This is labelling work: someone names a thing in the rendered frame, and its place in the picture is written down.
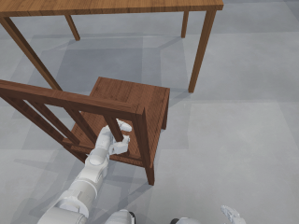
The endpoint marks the robot right hand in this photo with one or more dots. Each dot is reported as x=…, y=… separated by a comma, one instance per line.
x=232, y=215

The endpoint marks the robot left hand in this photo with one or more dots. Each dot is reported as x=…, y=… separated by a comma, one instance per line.
x=107, y=141

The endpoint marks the left robot upper arm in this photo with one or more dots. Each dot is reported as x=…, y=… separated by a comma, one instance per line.
x=57, y=215

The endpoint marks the robot left thigh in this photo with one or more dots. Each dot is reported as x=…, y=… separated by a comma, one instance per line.
x=121, y=217

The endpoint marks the left robot forearm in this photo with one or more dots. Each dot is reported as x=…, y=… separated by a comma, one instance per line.
x=85, y=188

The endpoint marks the table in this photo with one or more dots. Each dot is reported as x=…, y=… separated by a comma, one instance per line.
x=34, y=8

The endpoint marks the chair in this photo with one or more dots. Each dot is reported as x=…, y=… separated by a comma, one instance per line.
x=144, y=107

